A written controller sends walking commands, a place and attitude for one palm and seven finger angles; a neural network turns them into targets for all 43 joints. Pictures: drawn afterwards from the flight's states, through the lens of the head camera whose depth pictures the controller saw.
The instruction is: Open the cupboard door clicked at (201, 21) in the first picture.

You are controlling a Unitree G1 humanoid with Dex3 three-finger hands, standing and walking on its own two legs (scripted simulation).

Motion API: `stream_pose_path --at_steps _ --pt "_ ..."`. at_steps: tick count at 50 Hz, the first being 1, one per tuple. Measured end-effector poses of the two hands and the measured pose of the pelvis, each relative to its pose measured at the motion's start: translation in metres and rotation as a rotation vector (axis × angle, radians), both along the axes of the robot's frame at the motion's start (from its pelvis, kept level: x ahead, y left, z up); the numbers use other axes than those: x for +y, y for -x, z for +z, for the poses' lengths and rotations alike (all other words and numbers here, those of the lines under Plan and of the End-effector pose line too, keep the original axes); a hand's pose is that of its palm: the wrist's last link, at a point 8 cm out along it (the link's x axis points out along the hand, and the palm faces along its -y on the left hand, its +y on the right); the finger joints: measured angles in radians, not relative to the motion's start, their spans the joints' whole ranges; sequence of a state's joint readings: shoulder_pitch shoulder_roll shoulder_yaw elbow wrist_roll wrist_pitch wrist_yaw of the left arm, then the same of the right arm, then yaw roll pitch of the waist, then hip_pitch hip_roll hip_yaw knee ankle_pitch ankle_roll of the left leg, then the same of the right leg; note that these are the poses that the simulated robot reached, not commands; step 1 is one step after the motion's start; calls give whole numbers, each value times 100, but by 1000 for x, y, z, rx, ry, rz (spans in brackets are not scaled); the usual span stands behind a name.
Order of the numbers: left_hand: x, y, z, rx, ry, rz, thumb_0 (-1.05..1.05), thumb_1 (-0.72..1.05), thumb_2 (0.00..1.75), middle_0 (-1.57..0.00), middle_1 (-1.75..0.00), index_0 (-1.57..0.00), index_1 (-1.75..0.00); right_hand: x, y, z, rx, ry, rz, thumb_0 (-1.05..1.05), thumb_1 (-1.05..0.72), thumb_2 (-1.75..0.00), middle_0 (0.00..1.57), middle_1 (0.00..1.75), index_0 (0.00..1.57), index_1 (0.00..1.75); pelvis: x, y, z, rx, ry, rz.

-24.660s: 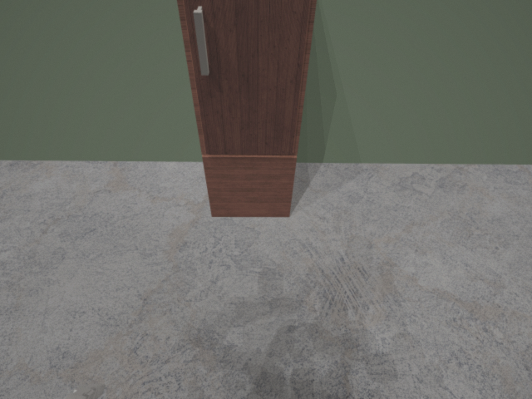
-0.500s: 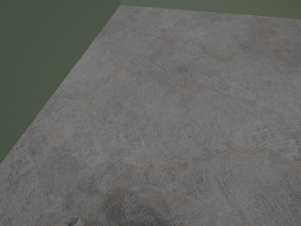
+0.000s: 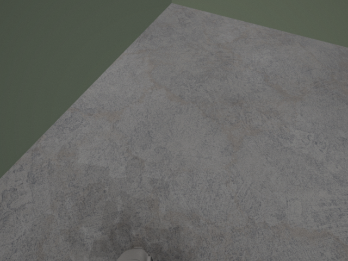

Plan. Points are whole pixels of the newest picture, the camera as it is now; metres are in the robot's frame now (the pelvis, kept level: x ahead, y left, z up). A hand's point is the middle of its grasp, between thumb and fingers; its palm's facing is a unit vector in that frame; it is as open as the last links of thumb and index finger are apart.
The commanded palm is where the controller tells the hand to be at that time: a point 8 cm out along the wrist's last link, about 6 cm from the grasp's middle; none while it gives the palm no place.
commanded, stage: turn to face it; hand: left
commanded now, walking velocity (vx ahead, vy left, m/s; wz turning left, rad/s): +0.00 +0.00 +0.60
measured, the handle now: out of the picture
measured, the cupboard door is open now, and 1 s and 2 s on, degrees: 46 46 46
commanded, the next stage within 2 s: none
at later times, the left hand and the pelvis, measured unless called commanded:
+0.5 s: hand out of the picture +0.12 +0.15 -0.14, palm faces +0.29 -0.92 -0.26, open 7.4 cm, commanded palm none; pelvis +0.09 -0.06 +0.02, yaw +19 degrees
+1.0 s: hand out of the picture +0.11 +0.17 -0.14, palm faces +0.56 -0.76 -0.32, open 7.4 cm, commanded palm none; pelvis +0.15 -0.08 +0.00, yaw +36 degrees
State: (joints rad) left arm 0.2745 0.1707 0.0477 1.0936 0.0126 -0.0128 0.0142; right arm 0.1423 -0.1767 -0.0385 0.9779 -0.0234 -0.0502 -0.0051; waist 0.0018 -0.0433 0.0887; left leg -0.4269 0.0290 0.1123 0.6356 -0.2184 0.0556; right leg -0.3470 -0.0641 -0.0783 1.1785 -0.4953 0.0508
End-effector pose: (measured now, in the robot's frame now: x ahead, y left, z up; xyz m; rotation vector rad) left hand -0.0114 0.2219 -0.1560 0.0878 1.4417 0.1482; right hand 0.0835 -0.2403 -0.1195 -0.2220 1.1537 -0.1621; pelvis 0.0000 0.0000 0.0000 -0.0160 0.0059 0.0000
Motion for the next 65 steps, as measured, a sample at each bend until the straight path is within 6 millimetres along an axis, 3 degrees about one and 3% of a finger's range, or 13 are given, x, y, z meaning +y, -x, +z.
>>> stream_pose_path --at_steps 8,12,15,20,24,29,34,38,43,48,51,59,65 --pt "7 -105 31 -232 -67 36 1 91 90 -19 -30 -20 -30 -3 -30 1 85 -36 58 0 -91 -89 20 30 20 30 -13 -31 14 26 2 81" --pt "1 -138 43 -301 -111 40 0 91 90 -19 -30 -20 -30 -21 -47 -6 105 -52 70 0 -91 -89 20 30 20 30 -31 -47 12 32 0 128" --pt "-7 -151 46 -347 -157 54 0 91 90 -19 -30 -20 -30 -39 -65 -17 113 -61 84 0 -91 -89 20 30 20 30 -48 -61 4 39 -25 163" --pt "-21 -138 54 -305 -178 116 0 91 90 -20 -30 -20 -30 -59 -106 -11 127 -40 143 1 -91 -89 20 30 20 30 -59 -77 12 26 -40 242" --pt "-31 -118 53 -246 -161 185 0 91 90 -20 -30 -20 -30 -57 -143 0 117 -25 216 1 -91 -89 19 30 20 30 -62 -91 19 29 -60 306" --pt "-33 -82 39 -173 -132 289 0 90 90 -20 -30 -20 -30 -32 -194 6 87 -3 344 1 -91 -89 19 30 19 30 -56 -102 16 29 -59 383" --pt "-19 -44 13 -89 -117 387 1 90 90 -20 -30 -21 -30 6 -241 3 -16 17 459 1 -91 -89 19 30 20 30 -41 -109 -3 29 -35 448" --pt "-8 -41 19 -72 -148 445 1 91 90 -20 -30 -20 -30 20 -251 9 -27 20 508 0 -91 -89 19 30 20 30 -42 -115 3 31 -25 484" --pt "-4 -61 37 -146 -192 480 1 91 90 -19 -30 -20 -30 24 -255 5 20 -3 552 0 -91 -89 20 30 20 30 -50 -126 10 33 -18 534" --pt "-16 -87 49 -220 -244 498 1 91 90 -19 -30 -20 -30 13 -266 -12 70 -41 574 0 -90 -89 20 30 20 30 -68 -143 6 32 -22 594" --pt "-31 -92 51 -244 -272 514 1 91 90 -19 -30 -20 -30 7 -280 -23 92 -50 590 1 -90 -89 20 30 20 30 -77 -152 1 26 -31 639" --pt "-80 -78 53 -189 -202 639 1 91 90 -20 -30 -20 -30 17 -312 -4 118 -31 683 1 -91 -89 19 30 20 30 -83 -167 18 32 -59 759" --pt "-91 -41 38 -155 -181 764 0 92 90 -20 -30 -21 -30 58 -332 3 95 -4 815 1 -91 -89 19 30 20 30 -77 -166 14 36 -47 849"
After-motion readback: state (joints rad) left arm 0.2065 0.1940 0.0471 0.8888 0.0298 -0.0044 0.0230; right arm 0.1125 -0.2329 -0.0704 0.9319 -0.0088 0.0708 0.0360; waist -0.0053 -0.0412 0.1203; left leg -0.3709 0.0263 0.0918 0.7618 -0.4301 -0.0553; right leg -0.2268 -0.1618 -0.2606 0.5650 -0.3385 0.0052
